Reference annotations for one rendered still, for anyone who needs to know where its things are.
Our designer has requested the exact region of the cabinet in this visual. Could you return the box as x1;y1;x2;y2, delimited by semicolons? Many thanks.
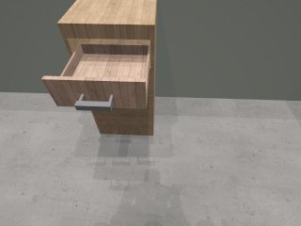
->
57;0;157;136

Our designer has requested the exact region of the drawer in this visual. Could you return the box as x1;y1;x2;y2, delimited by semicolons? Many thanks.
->
41;42;151;109

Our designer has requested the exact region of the handle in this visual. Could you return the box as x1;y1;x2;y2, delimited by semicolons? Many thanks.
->
74;93;114;111

